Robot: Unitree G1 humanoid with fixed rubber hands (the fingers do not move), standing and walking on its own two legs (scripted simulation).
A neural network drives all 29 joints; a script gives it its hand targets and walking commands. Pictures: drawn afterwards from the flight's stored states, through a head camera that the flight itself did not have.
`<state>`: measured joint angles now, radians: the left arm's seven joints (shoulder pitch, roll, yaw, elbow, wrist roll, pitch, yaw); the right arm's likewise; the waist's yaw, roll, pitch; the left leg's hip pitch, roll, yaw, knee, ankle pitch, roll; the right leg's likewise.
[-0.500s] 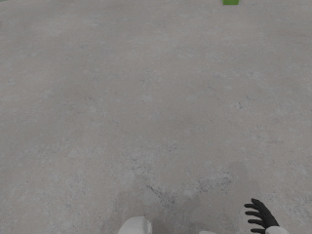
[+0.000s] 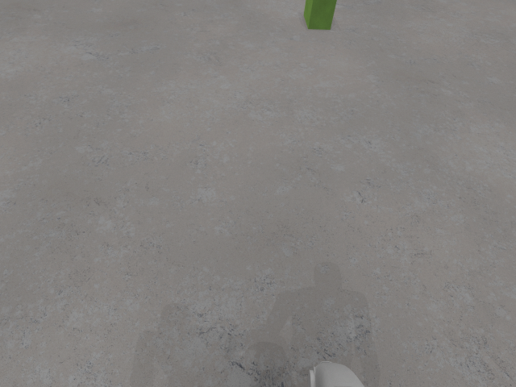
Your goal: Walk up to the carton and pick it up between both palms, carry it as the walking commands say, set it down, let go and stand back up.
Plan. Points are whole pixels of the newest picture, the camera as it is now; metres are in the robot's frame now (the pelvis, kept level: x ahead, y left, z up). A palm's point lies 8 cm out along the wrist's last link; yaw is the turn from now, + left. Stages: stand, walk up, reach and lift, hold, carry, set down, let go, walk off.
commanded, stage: walk up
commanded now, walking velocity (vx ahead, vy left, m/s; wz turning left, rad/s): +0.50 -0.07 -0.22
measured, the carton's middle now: (319, 7) +3.13 -0.39 -0.65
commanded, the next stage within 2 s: none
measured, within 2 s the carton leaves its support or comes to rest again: neither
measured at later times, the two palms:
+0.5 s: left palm (160, 319) +0.25 +0.23 -0.18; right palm (407, 242) +0.42 -0.27 -0.10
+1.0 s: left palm (206, 186) +0.56 +0.18 -0.14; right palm (416, 241) +0.43 -0.30 -0.12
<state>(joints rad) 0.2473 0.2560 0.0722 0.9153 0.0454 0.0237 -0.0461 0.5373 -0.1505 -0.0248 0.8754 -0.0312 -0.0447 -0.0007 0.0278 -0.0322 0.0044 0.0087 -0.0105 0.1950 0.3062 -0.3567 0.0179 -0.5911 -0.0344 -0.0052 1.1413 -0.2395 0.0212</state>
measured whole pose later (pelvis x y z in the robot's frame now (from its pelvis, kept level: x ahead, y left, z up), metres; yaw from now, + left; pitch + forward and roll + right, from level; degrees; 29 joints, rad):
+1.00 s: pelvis +0.50 -0.07 +0.00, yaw -3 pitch +2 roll -1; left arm 0.21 0.25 0.05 0.96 0.02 0.00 -0.07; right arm 0.48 -0.18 -0.02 0.97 -0.03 -0.05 0.01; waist 0.02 -0.03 0.01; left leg -0.05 0.13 0.12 0.37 -0.35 -0.05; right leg -0.62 -0.05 -0.03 0.91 -0.22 -0.04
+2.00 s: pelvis +0.91 -0.09 +0.01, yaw -6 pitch +0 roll -3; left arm 0.23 0.22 0.04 0.99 0.02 -0.01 -0.04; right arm 0.43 -0.20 -0.02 0.99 -0.03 -0.06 0.02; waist 0.02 -0.02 0.04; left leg -0.15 0.07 0.08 0.41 -0.27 0.02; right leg -0.51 -0.05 -0.01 1.05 -0.25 0.01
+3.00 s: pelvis +1.29 -0.18 +0.01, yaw -5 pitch +2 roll -2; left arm 0.17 0.21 0.04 0.99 0.02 -0.02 -0.05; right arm 0.47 -0.21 -0.02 1.01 -0.03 -0.07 0.02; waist -0.01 -0.01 0.02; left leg -0.16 0.10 0.07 0.37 -0.25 -0.02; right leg -0.50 -0.06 -0.05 0.90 -0.31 0.03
